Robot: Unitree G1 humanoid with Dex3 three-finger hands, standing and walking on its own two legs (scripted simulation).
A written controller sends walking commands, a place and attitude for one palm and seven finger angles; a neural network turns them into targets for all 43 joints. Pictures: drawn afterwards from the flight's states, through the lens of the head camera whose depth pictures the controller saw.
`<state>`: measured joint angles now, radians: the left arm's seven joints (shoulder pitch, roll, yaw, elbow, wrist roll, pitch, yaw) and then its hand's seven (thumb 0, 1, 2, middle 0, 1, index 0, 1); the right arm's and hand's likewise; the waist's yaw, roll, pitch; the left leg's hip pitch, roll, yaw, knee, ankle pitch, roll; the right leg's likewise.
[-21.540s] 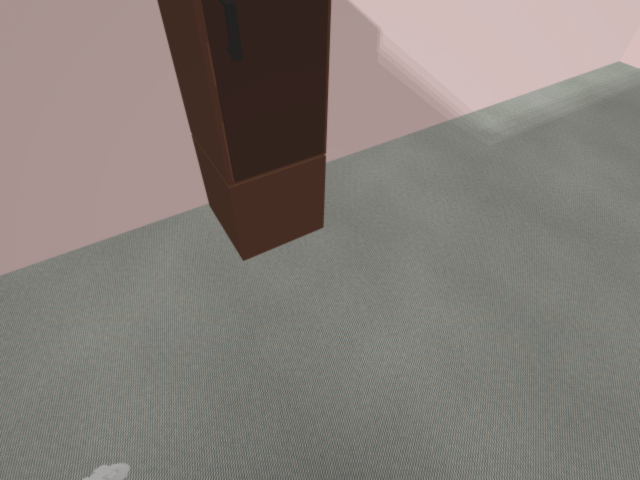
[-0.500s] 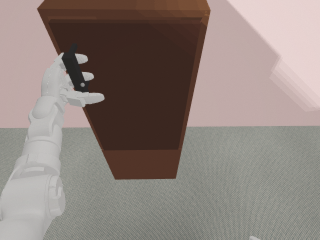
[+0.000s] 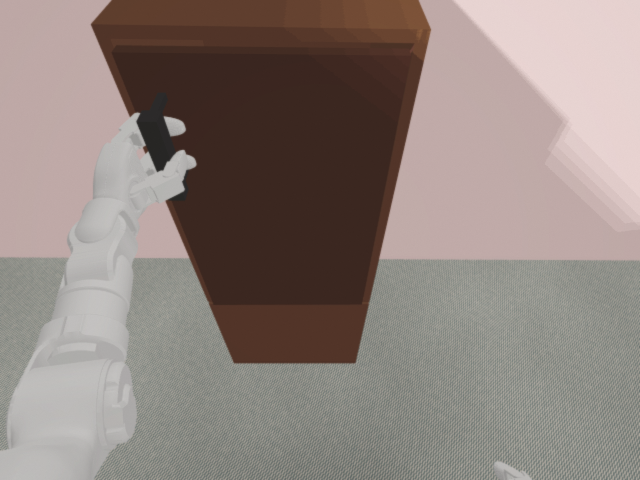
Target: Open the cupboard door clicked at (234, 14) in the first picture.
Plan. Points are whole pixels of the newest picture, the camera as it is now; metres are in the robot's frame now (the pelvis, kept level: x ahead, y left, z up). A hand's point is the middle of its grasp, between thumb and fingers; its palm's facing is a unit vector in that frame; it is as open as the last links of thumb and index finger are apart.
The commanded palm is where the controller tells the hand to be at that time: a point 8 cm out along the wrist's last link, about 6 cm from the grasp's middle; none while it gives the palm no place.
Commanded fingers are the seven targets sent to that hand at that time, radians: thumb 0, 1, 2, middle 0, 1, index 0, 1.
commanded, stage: pull the door open along its arc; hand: left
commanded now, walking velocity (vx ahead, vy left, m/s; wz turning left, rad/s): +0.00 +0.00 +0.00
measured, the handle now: (169, 148) +0.50 +0.21 +0.14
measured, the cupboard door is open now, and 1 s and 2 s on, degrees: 0 36 44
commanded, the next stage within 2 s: open thumb and fingers to let go in 1.20 s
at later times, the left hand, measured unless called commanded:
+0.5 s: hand (177, 217) +0.38 +0.17 +0.15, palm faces -0.03 -1.00 +0.00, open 6.4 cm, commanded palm +0.31 +0.23 +0.15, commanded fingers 0.00 0.90 0.90 -0.40 -1.35 -0.40 -1.35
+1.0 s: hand (240, 287) +0.28 +0.08 +0.15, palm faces +0.38 -0.92 +0.05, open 6.6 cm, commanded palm +0.20 +0.12 +0.15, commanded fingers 0.00 0.90 0.90 -0.40 -1.35 -0.40 -1.35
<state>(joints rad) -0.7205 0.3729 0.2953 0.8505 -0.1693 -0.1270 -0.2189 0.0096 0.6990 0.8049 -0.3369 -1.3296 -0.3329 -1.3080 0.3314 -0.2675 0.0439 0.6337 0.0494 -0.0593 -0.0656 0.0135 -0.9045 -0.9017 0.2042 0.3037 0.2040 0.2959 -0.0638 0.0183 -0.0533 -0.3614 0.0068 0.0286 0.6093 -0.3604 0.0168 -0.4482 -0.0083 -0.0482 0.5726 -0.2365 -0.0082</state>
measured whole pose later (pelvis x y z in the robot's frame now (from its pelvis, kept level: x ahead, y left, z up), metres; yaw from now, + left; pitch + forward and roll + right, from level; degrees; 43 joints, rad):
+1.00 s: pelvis +0.02 -0.03 +0.01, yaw +1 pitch -1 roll +0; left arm 0.21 -0.06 -0.11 -0.42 -0.05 0.30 0.42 0.03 0.65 0.73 -0.31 -1.24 -0.29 -1.29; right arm 0.12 -0.18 0.05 0.55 -0.01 0.09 0.00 0.02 -0.90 -0.90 0.20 0.30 0.20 0.30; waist 0.02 0.07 -0.06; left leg -0.13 0.05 0.00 0.50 -0.35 -0.03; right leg -0.23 0.03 -0.07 0.52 -0.27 -0.05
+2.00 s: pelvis -0.03 +0.00 +0.01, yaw +2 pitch -5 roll +0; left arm 0.00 -0.09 -0.30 -0.23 0.03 0.32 0.55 0.00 -0.46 0.31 -0.28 -0.94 -0.27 -0.94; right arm 0.09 -0.15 0.06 0.64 -0.02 0.09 0.02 0.02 -0.91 -0.90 0.20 0.30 0.20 0.30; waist 0.04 0.04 0.00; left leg -0.15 -0.02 0.00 0.55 -0.30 0.01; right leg -0.23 -0.03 -0.07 0.52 -0.20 -0.01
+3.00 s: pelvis +0.01 -0.02 +0.00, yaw +2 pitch -2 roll -1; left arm 0.50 0.15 -0.07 -0.58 -0.14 0.14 -0.07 -0.01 -0.50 0.30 -0.17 -0.31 -0.15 -0.30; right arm 0.22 -0.20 0.07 0.49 0.03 -0.06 -0.03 0.02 -0.90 -0.90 0.20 0.30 0.20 0.30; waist 0.04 0.06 -0.04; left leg -0.16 0.02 -0.01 0.58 -0.38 -0.01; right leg -0.25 0.00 -0.08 0.57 -0.28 -0.03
